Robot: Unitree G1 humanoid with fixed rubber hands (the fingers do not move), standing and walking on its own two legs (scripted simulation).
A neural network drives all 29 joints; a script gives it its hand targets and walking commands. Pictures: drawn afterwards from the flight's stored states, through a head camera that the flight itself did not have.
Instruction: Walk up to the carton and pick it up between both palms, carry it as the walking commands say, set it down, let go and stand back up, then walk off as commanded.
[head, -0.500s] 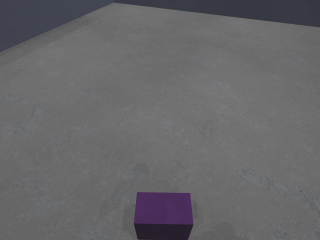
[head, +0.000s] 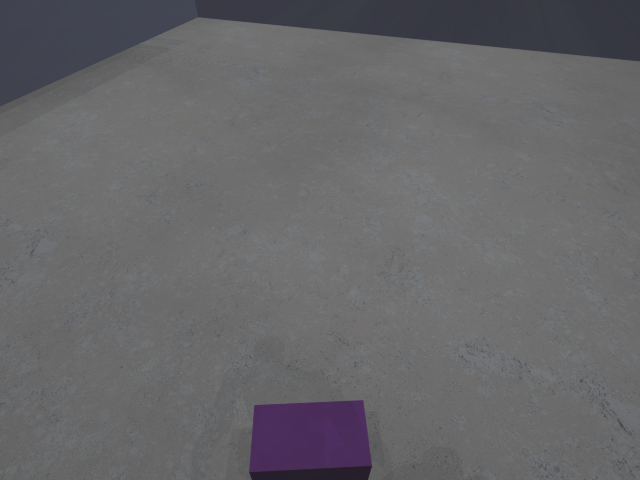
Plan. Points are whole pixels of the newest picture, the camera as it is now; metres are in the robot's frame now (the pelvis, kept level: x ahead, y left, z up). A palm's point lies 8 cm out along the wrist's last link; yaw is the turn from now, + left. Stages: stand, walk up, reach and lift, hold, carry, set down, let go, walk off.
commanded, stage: walk off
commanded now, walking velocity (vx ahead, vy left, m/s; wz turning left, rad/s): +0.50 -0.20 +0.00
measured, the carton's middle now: (310, 452) +0.37 +0.03 -0.65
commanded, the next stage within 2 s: none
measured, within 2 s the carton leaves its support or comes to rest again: rests again in 1.48 s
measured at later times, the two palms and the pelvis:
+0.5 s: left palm out of the picture +0.10 +0.04 -0.16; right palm (588, 403) +0.26 -0.41 -0.12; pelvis +0.17 -0.17 -0.01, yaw +0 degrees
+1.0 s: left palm (323, 301) +0.49 +0.00 -0.15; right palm (613, 397) +0.29 -0.49 -0.16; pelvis +0.41 -0.25 -0.03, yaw -1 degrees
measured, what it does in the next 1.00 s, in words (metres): walks ahead: right foot, then left foot 0.07 m higher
